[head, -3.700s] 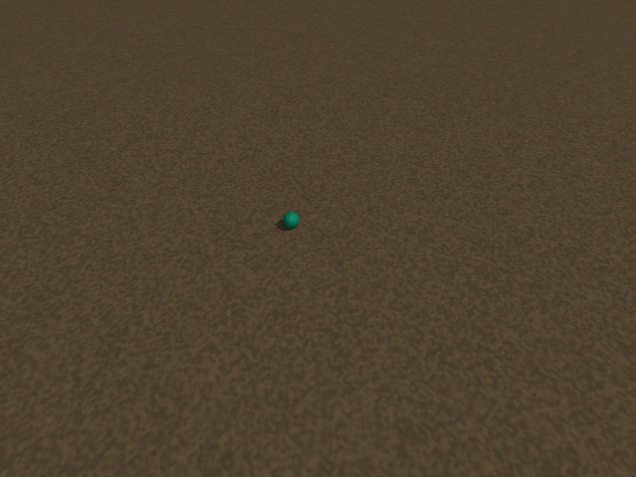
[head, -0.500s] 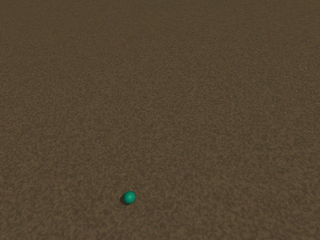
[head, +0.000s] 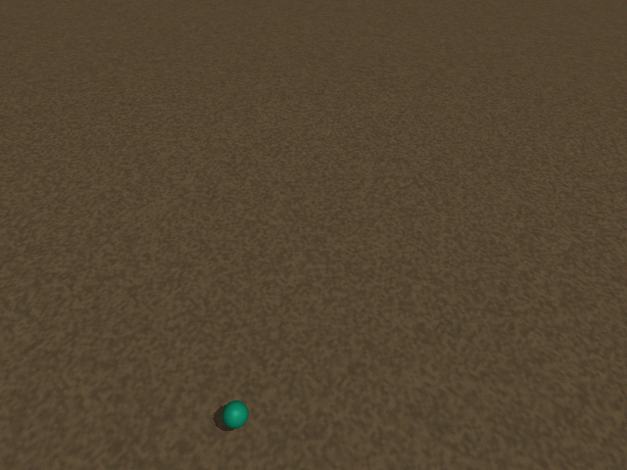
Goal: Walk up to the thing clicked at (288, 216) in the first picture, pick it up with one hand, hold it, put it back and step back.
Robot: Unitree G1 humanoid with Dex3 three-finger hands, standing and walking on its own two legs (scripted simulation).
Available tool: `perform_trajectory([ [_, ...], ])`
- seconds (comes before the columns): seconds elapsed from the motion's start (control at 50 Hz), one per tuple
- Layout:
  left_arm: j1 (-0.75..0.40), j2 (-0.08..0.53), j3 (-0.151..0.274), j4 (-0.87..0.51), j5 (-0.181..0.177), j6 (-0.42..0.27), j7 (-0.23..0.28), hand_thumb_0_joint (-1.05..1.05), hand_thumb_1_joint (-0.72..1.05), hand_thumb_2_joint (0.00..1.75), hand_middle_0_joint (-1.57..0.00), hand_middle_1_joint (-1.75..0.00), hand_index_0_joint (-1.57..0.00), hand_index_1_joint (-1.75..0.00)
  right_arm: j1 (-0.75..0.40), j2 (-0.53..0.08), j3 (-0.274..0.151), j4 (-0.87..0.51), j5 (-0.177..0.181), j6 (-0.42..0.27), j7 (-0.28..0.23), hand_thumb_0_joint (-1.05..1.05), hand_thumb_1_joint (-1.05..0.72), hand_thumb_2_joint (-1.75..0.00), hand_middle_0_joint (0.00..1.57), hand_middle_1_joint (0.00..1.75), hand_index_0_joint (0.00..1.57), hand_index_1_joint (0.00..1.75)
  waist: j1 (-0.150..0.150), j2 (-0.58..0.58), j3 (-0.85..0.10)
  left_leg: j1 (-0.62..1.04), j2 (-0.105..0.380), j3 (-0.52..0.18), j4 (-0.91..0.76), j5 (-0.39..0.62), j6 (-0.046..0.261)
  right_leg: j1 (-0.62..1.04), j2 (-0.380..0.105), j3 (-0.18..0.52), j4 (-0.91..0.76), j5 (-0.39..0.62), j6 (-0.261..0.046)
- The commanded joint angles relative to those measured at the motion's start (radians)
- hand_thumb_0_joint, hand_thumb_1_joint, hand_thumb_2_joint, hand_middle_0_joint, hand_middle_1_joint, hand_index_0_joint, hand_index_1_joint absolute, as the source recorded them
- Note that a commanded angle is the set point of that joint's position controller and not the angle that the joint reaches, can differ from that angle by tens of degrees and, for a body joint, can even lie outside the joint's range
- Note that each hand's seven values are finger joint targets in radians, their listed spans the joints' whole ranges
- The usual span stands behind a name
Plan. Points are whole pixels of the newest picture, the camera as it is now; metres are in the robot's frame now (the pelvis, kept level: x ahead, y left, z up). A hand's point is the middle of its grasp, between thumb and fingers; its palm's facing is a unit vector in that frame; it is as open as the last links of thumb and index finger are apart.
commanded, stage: walk up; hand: left
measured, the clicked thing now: (235, 414) +0.41 +0.23 -0.71
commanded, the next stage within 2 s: stand in 1.26 s
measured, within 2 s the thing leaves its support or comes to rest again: neither
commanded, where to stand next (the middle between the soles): +0.07 -0.01 m, yaw +1 degrees
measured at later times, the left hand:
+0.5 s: hand out of the picture +0.15 +0.24 -0.12, palm faces -0.02 -0.94 -0.34, open 7.4 cm
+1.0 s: hand out of the picture +0.11 +0.25 -0.13, palm faces +0.00 -0.95 -0.33, open 7.4 cm
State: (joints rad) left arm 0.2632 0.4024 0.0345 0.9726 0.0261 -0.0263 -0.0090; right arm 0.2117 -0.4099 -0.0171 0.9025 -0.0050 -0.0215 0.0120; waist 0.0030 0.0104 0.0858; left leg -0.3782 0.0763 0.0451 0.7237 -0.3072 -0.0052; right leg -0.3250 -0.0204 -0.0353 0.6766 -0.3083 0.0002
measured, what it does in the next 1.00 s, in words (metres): stands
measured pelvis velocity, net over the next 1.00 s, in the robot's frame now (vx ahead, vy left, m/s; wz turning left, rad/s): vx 0.04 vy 0.00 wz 0.00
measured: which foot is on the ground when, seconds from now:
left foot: down 0.00-1.00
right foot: down 0.00-1.00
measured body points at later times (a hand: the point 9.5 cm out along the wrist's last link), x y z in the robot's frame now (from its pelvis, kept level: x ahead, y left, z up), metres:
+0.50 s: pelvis +0.03 -0.01 +0.03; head +0.04 -0.01 +0.48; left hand +0.15 +0.29 -0.10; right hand +0.13 -0.31 -0.10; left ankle +0.05 +0.13 -0.72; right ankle +0.03 -0.13 -0.72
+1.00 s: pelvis +0.04 +0.00 +0.03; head +0.05 +0.00 +0.48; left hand +0.11 +0.30 -0.10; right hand +0.12 -0.31 -0.10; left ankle +0.05 +0.13 -0.72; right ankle +0.03 -0.13 -0.72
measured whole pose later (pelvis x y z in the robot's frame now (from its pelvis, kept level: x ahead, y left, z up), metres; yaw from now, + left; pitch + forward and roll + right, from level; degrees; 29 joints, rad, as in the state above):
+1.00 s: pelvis +0.04 +0.00 +0.03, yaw +0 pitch -2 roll +0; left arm 0.08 0.34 0.02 1.18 0.01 0.01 -0.02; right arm 0.09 -0.35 0.01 1.17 -0.01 -0.03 0.00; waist 0.01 0.00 0.04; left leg -0.13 0.04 0.04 0.33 -0.17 -0.02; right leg -0.10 -0.03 -0.04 0.33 -0.20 0.02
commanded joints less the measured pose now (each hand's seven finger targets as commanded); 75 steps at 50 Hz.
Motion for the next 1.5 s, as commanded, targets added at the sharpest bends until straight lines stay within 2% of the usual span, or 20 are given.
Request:
perform_trajectory([
  [0.0,-0.122,0.257,0.046,-0.075,-0.010,-0.021,0.011,0.00,0.90,0.90,-0.20,-0.30,-0.20,-0.30,-0.020,-0.174,-0.044,-0.013,0.012,-0.019,-0.019,0.00,-0.90,-0.90,0.20,0.30,0.20,0.30,-0.039,-0.087,-0.042,0.138,-0.020,-0.055,-0.087,-0.091,0.029,-0.129,-0.237,0.319,-0.287,-0.043,-0.160],
  [0.02,-0.139,0.229,0.033,-0.066,-0.019,-0.019,0.011,0.00,0.90,0.90,-0.20,-0.30,-0.20,-0.30,-0.018,-0.189,-0.044,0.009,0.013,-0.026,-0.018,0.00,-0.90,-0.90,0.20,0.30,0.20,0.30,-0.047,-0.047,-0.053,0.168,0.005,-0.075,-0.163,-0.008,0.036,-0.119,-0.181,0.222,-0.244,0.023,-0.111],
  [0.04,-0.139,0.205,0.023,-0.056,-0.021,-0.017,0.011,0.00,0.90,0.90,-0.20,-0.30,-0.20,-0.30,-0.036,-0.205,-0.047,0.022,0.014,-0.032,-0.018,0.00,-0.90,-0.90,0.20,0.30,0.20,0.30,-0.035,-0.032,-0.060,0.160,0.044,-0.133,-0.226,0.026,0.054,-0.091,-0.123,0.158,-0.195,0.069,-0.073],
  [0.06,-0.108,0.191,0.021,-0.035,-0.024,-0.015,0.009,0.00,0.90,0.90,-0.20,-0.30,-0.20,-0.30,-0.062,-0.216,-0.043,0.027,0.012,-0.038,-0.016,0.00,-0.90,-0.90,0.20,0.30,0.20,0.30,-0.009,-0.029,-0.082,0.137,0.085,-0.183,-0.258,0.048,0.074,-0.026,-0.082,0.110,-0.168,0.092,-0.055],
  [0.08,-0.084,0.196,0.022,-0.014,-0.023,-0.016,0.008,0.00,0.90,0.90,-0.20,-0.30,-0.20,-0.30,-0.079,-0.217,-0.036,0.036,0.012,-0.041,-0.015,0.00,-0.90,-0.90,0.20,0.30,0.20,0.30,0.011,-0.046,-0.114,0.120,0.097,-0.183,-0.241,0.116,0.086,0.056,-0.075,0.100,-0.167,0.127,-0.051],
  [0.14,-0.121,0.201,0.023,0.013,-0.029,-0.019,0.011,0.00,0.90,0.90,-0.20,-0.30,-0.20,-0.30,-0.089,-0.194,-0.023,0.076,0.015,-0.041,-0.018,0.00,-0.90,-0.90,0.20,0.30,0.20,0.30,-0.001,-0.050,-0.142,0.153,0.051,-0.105,-0.222,0.295,0.052,0.131,-0.113,0.122,-0.192,0.305,-0.061],
  [0.16,-0.136,0.201,0.022,0.015,-0.032,-0.017,0.011,0.00,0.90,0.90,-0.20,-0.30,-0.20,-0.30,-0.093,-0.195,-0.023,0.087,0.016,-0.040,-0.019,0.00,-0.90,-0.90,0.20,0.30,0.20,0.30,-0.002,-0.035,-0.143,0.164,0.050,-0.100,-0.232,0.307,0.050,0.134,-0.116,0.116,-0.193,0.330,-0.059],
  [0.24,-0.185,0.186,0.016,0.039,-0.034,-0.007,0.014,0.00,0.90,0.90,-0.20,-0.30,-0.20,-0.30,-0.117,-0.193,-0.022,0.127,0.014,-0.036,-0.023,0.00,-0.90,-0.90,0.20,0.30,0.20,0.30,-0.003,-0.029,-0.174,0.219,0.065,-0.097,-0.274,0.355,0.051,0.164,-0.114,0.095,-0.220,0.328,-0.047],
  [0.26,-0.184,0.179,0.013,0.049,-0.036,-0.006,0.014,0.00,0.90,0.90,-0.20,-0.30,-0.20,-0.30,-0.131,-0.191,-0.020,0.135,0.014,-0.036,-0.023,0.00,-0.90,-0.90,0.20,0.30,0.20,0.30,0.006,-0.016,-0.177,0.230,0.066,-0.097,-0.280,0.368,0.049,0.169,-0.113,0.091,-0.227,0.325,-0.044],
  [0.38,-0.247,0.168,0.009,0.089,-0.031,0.003,0.012,0.00,0.90,0.90,-0.20,-0.30,-0.20,-0.30,-0.181,-0.181,-0.018,0.172,0.007,-0.029,-0.023,0.00,-0.90,-0.90,0.20,0.30,0.20,0.30,0.001,-0.014,-0.139,0.226,0.069,-0.097,-0.358,0.313,0.039,0.196,-0.111,0.084,-0.304,0.272,-0.030],
  [0.44,-0.264,0.166,0.011,0.103,-0.031,0.004,0.009,0.00,0.90,0.90,-0.20,-0.30,-0.20,-0.30,-0.187,-0.173,-0.015,0.187,0.005,-0.030,-0.022,0.00,-0.90,-0.90,0.20,0.30,0.20,0.30,0.001,-0.015,-0.149,0.250,0.067,-0.089,-0.383,0.322,0.030,0.215,-0.117,0.089,-0.329,0.268,-0.029],
  [0.56,-0.290,0.165,0.013,0.119,-0.023,0.005,0.005,0.00,0.90,0.90,-0.20,-0.30,-0.20,-0.30,-0.198,-0.166,-0.013,0.200,0.000,-0.026,-0.019,0.00,-0.90,-0.90,0.20,0.30,0.20,0.30,-0.007,-0.022,-0.111,0.244,0.057,-0.088,-0.425,0.212,0.021,0.195,-0.117,0.097,-0.395,0.181,-0.022],
  [0.64,-0.271,0.161,0.014,0.127,-0.020,0.002,0.003,0.00,0.90,0.90,-0.20,-0.30,-0.20,-0.30,-0.200,-0.167,-0.010,0.197,0.000,-0.030,-0.018,0.00,-0.90,-0.90,0.20,0.30,0.20,0.30,0.000,-0.020,-0.148,0.275,0.060,-0.085,-0.423,0.249,0.023,0.222,-0.119,0.091,-0.401,0.228,-0.019],
  [0.86,-0.256,0.154,0.019,0.138,-0.022,0.007,0.006,0.00,0.90,0.90,-0.20,-0.30,-0.20,-0.30,-0.179,-0.163,-0.017,0.207,-0.001,-0.026,-0.025,0.00,-0.90,-0.90,0.20,0.30,0.20,0.30,-0.007,-0.021,-0.142,0.283,0.064,-0.084,-0.431,0.296,0.022,0.232,-0.114,0.077,-0.403,0.257,-0.016],
  [1.0,-0.244,0.147,0.017,0.137,-0.020,0.010,0.006,0.00,0.90,0.90,-0.20,-0.30,-0.20,-0.30,-0.181,-0.164,-0.019,0.207,-0.003,-0.024,-0.025,0.00,-0.90,-0.90,0.20,0.30,0.20,0.30,-0.005,-0.007,-0.120,0.266,0.063,-0.091,-0.446,0.254,0.023,0.224,-0.111,0.079,-0.409,0.224,-0.014],
  [1.18,-0.238,0.146,0.018,0.134,-0.019,0.009,0.006,0.00,0.90,0.90,-0.20,-0.30,-0.20,-0.30,-0.180,-0.153,-0.018,0.201,-0.003,-0.025,-0.024,0.00,-0.90,-0.90,0.20,0.30,0.20,0.30,-0.004,-0.009,-0.117,0.259,0.057,-0.095,-0.456,0.264,0.019,0.234,-0.112,0.081,-0.407,0.238,-0.008],
  [1.22,-0.227,0.147,0.020,0.134,-0.016,0.009,0.007,0.00,0.90,0.90,-0.20,-0.30,-0.20,-0.30,-0.178,-0.158,-0.021,0.197,-0.003,-0.025,-0.024,0.00,-0.90,-0.90,0.20,0.30,0.20,0.30,-0.002,-0.008,-0.138,0.274,0.065,-0.094,-0.447,0.287,0.023,0.248,-0.112,0.072,-0.407,0.244,-0.008],
  [1.24,-0.228,0.157,0.018,0.127,-0.012,0.003,0.011,0.00,0.90,0.90,-0.20,-0.30,-0.20,-0.30,-0.199,-0.157,-0.022,0.190,-0.007,-0.021,-0.025,0.00,-0.90,-0.90,0.20,0.30,0.20,0.30,0.002,0.002,-0.129,0.285,0.076,-0.098,-0.437,0.363,0.020,0.241,-0.132,0.085,-0.402,0.316,-0.011],
  [1.28,-0.224,0.157,0.017,0.129,-0.017,-0.001,0.014,0.00,0.90,0.90,-0.20,-0.30,-0.20,-0.30,-0.187,-0.154,-0.022,0.191,-0.004,-0.020,-0.024,0.00,-0.90,-0.90,0.20,0.30,0.20,0.30,-0.002,0.005,-0.147,0.308,0.077,-0.098,-0.430,0.403,0.015,0.248,-0.130,0.079,-0.396,0.340,-0.009],
  [1.48,-0.220,0.150,0.008,0.123,-0.015,-0.002,0.016,0.00,0.90,0.90,-0.20,-0.30,-0.20,-0.30,-0.192,-0.159,-0.022,0.190,-0.004,-0.011,-0.019,0.00,-0.90,-0.90,0.20,0.30,0.20,0.30,-0.002,-0.005,-0.122,0.297,0.073,-0.097,-0.449,0.293,0.016,0.229,-0.129,0.079,-0.430,0.253,-0.004],
])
